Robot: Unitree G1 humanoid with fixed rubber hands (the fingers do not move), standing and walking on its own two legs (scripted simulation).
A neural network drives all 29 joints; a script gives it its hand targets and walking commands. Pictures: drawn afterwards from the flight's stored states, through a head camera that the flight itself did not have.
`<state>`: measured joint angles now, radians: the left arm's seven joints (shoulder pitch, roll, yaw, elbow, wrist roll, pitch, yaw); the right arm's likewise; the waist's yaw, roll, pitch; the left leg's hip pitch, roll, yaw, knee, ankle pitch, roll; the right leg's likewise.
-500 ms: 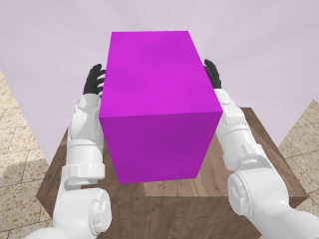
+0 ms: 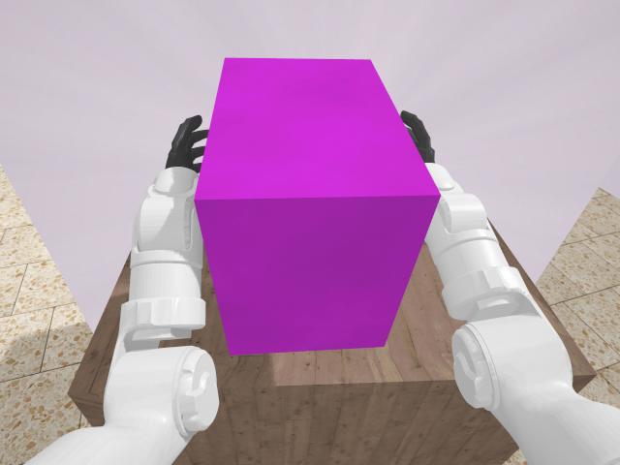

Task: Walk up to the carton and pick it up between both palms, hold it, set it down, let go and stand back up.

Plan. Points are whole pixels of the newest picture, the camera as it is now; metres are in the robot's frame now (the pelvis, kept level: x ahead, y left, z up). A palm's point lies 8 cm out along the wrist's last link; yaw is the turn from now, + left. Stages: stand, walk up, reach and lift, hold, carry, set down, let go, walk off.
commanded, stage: reach and lift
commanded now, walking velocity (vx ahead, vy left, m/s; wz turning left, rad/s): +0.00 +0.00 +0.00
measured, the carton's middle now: (303, 200) +0.38 -0.01 +0.19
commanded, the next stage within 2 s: hold in 0.72 s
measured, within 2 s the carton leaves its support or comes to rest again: neither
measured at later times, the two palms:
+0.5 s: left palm (180, 166) +0.38 +0.14 +0.24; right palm (418, 156) +0.38 -0.15 +0.25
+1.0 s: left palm (167, 148) +0.37 +0.15 +0.27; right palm (420, 122) +0.38 -0.14 +0.30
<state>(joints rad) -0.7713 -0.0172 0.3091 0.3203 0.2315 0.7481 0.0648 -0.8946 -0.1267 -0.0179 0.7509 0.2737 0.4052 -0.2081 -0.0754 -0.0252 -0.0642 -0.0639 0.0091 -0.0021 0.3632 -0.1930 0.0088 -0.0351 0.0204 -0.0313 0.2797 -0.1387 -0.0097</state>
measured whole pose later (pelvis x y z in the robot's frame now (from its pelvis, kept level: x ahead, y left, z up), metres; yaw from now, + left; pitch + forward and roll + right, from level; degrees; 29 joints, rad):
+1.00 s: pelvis +0.00 +0.00 +0.00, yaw +1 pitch -4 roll -2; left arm -0.86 0.04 0.34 0.37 0.17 0.83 0.06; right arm -1.07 -0.18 0.03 0.82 0.39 0.55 -0.28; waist -0.08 0.00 -0.15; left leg -0.12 0.01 -0.04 0.41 -0.22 0.00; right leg -0.06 0.04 -0.05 0.28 -0.15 -0.02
